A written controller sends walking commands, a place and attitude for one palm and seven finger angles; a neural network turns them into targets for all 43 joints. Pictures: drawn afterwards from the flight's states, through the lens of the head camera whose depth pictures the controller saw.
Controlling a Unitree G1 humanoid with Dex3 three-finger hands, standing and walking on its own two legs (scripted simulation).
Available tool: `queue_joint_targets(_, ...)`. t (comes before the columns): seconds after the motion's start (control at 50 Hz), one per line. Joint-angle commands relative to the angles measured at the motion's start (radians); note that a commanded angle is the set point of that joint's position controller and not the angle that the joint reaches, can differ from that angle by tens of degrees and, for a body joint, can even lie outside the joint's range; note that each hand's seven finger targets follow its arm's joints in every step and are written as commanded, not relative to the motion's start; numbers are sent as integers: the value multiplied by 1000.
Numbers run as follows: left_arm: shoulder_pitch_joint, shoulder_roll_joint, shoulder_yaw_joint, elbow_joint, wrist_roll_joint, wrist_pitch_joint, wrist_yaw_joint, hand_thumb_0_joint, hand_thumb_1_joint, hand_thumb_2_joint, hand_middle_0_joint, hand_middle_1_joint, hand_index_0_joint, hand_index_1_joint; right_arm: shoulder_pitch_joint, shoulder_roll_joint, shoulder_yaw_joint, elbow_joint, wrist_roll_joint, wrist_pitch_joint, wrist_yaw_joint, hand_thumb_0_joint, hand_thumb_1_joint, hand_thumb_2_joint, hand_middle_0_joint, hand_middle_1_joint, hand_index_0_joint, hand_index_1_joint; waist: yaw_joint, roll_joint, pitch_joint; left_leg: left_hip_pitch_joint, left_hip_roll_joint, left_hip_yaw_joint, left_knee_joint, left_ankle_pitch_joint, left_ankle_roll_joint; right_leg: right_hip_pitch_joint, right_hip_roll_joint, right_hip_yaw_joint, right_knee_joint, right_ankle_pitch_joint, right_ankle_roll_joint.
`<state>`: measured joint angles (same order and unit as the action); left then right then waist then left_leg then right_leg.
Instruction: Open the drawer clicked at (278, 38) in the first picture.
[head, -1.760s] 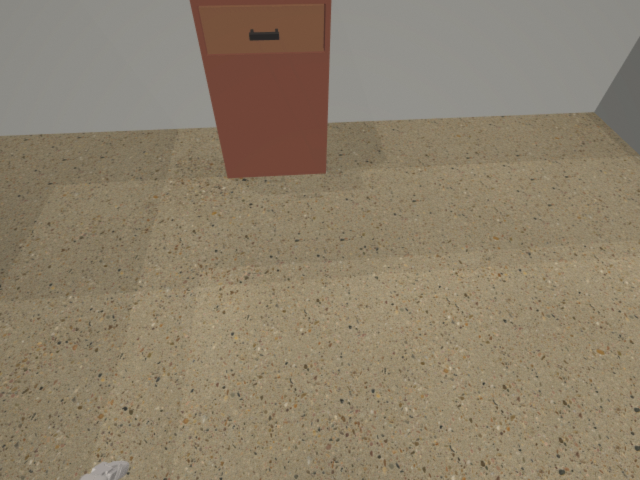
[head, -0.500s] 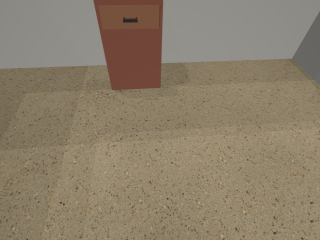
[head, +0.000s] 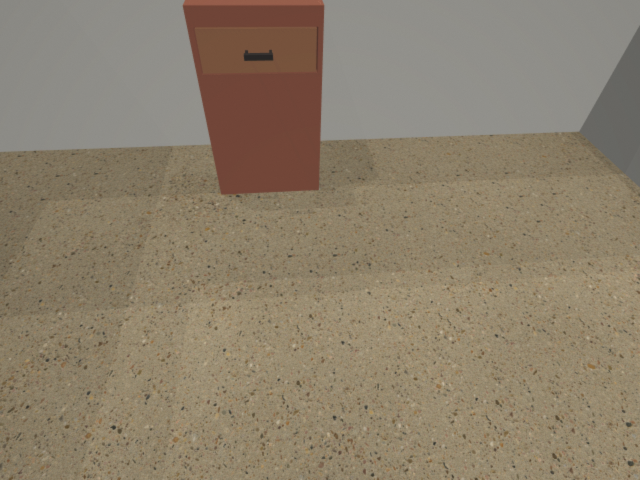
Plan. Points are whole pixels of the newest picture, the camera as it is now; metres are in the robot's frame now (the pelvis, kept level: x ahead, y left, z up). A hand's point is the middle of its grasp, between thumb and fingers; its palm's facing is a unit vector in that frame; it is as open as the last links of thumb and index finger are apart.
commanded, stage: walk to a spot facing it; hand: left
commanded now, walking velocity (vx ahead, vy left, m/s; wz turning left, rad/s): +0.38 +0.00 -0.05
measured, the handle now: (258, 54) +1.52 +0.33 -0.09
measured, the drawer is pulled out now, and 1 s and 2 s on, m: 0.00 0.00 0.00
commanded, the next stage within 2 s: turn to face it in 1.56 s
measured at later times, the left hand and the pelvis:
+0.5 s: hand (232, 390) +0.30 +0.17 -0.18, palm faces -0.09 -0.97 -0.22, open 7.3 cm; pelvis +0.18 -0.01 -0.02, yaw -4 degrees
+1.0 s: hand (237, 385) +0.31 +0.17 -0.19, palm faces +0.09 -0.99 -0.13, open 7.3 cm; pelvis +0.38 +0.00 -0.01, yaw -2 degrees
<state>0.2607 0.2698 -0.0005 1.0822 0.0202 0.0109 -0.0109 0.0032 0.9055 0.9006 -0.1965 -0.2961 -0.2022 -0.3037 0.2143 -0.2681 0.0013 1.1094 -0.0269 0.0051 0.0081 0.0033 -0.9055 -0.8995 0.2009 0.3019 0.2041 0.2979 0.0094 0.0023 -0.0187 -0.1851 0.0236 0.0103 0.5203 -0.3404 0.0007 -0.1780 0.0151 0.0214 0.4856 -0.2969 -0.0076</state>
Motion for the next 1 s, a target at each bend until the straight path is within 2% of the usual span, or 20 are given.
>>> queue_joint_targets(0.0,120,170,58,-26,-1,-34,12,0,900,900,-200,-300,-200,-300,1,-80,-26,-82,7,-37,-7,0,-900,-900,200,300,200,300,17,-169,126,-229,19,55,132,-98,11,24,-254,332,-240,-251,-151)
queue_joint_targets(0.06,95,129,65,-31,0,-44,18,0,900,900,-200,-300,-200,-300,91,-43,-30,-61,13,-60,-9,0,-900,-900,200,300,200,300,-37,-88,117,-43,46,69,-25,-43,18,-70,-223,222,-108,-7,-145)
queue_joint_targets(0.08,63,92,60,-44,-3,-42,14,0,900,900,-200,-300,-200,-300,205,-60,-36,-18,11,-68,-13,0,-900,-900,200,300,200,300,-83,42,97,139,86,-21,-126,17,49,-193,-116,96,73,24,-93)
queue_joint_targets(0.1,11,20,48,-73,-5,-45,8,0,900,900,-200,-300,-200,-300,377,-141,-62,43,-2,-78,-22,0,-900,-900,200,300,200,300,-141,323,79,320,289,-305,-234,183,126,-410,8,-90,436,-50,-29)
queue_joint_targets(0.12,-84,28,42,-115,0,-62,17,0,900,900,-200,-300,-200,-300,472,-127,-56,77,-1,-77,-37,0,-900,-900,200,300,200,300,-161,322,143,385,375,-410,-262,443,168,-590,0,-53,586,-247,-23)
queue_joint_targets(0.14,-103,27,50,-109,1,-63,16,0,900,900,-200,-300,-200,-300,464,-66,-41,78,2,-76,-45,0,-900,-900,200,300,200,300,-140,138,179,364,392,-357,-226,591,199,-613,-54,-16,665,-200,-33)
queue_joint_targets(0.16,-92,-3,50,-97,0,-62,8,0,900,900,-200,-300,-200,-300,417,-57,-39,58,0,-81,-47,0,-900,-900,200,300,200,300,-110,77,184,338,376,-285,-226,607,204,-614,-86,-17,700,-171,-29)
queue_joint_targets(0.3,-161,-86,41,-126,0,-34,-27,0,900,900,-200,-300,-200,-300,369,26,-29,63,6,-107,-58,0,-900,-900,200,300,200,300,-44,132,219,203,213,16,-348,540,129,-505,-100,-147,400,70,-9)
queue_joint_targets(0.36,-170,-82,45,-130,-5,-39,-24,0,900,900,-200,-300,-200,-300,361,4,-37,82,8,-103,-58,0,-900,-900,200,300,200,300,-23,134,188,184,231,65,-320,718,131,-319,-52,-180,228,110,-44)
queue_joint_targets(0.4,-67,-56,56,-100,-1,-44,-17,0,900,900,-200,-300,-200,-300,342,-24,-47,87,11,-98,-57,0,-900,-900,200,300,200,300,26,128,118,199,242,90,-175,921,124,-166,-14,-186,194,106,-77)
queue_joint_targets(0.44,168,-7,77,-33,10,-54,-6,0,900,900,-200,-300,-200,-300,297,-37,-55,75,15,-93,-51,0,-900,-900,200,300,200,300,136,101,12,104,199,126,126,871,81,123,4,-187,102,150,-96)
queue_joint_targets(0.46,288,78,97,-1,18,-68,6,0,900,900,-200,-300,-200,-300,313,5,-50,64,25,-92,-36,0,-900,-900,200,300,200,300,176,-29,-67,-96,143,135,422,578,56,334,-150,-9,51,95,-147)
queue_joint_targets(0.48,338,166,118,8,9,-70,18,0,900,900,-200,-300,-200,-300,364,82,-44,36,35,-95,-33,0,-900,-900,200,300,200,300,141,-229,-166,-326,-3,109,795,-162,22,437,-446,483,-93,47,-268)
queue_joint_targets(0.5,269,184,120,-12,-11,-63,17,0,900,900,-200,-300,-200,-300,299,69,-49,10,32,-85,-30,0,-900,-900,200,300,200,300,124,-162,-115,-384,32,7,922,-190,51,313,-486,553,-236,-165,-291)
queue_joint_targets(0.54,67,78,89,-67,-8,-62,26,0,900,900,-200,-300,-200,-300,204,70,-58,-15,11,-64,-19,0,-900,-900,200,300,200,300,43,-71,84,-402,122,-29,904,-35,48,-41,-429,415,-307,-351,-214)
queue_joint_targets(0.62,11,3,63,-65,7,-84,31,0,900,900,-200,-300,-200,-300,284,112,-55,2,-4,-25,-10,0,-900,-900,200,300,200,300,-58,-43,59,-290,149,4,708,42,7,-205,-311,116,-317,-117,-154)
queue_joint_targets(0.88,185,26,65,-1,6,-92,19,0,900,900,-200,-300,-200,-300,-114,72,-57,-169,4,-52,25,0,-900,-900,200,300,200,300,34,-70,135,-293,97,108,142,96,1,47,-303,35,-279,127,-152)
queue_joint_targets(0.94,166,20,67,5,0,-86,21,0,900,900,-200,-300,-200,-300,53,29,-66,-115,-1,-68,10,0,-900,-900,200,300,200,300,-54,-4,56,40,54,143,-36,114,24,-23,-235,-63,-22,313,-103)
queue_joint_targets(0.96,171,-18,63,-11,-5,-88,15,0,900,900,-200,-300,-200,-300,211,-61,-87,-75,-11,-78,-3,0,-900,-900,200,300,200,300,-116,162,-48,292,202,-63,-117,88,85,-180,-147,-139,251,245,-50)
queue_joint_targets(0.98,153,-55,52,-47,-8,-92,5,0,900,900,-200,-300,-200,-300,329,-162,-110,-46,-10,-73,-12,0,-900,-900,200,300,200,300,-138,347,-93,442,444,-381,-225,139,189,-429,-35,-192,563,-230,-5)
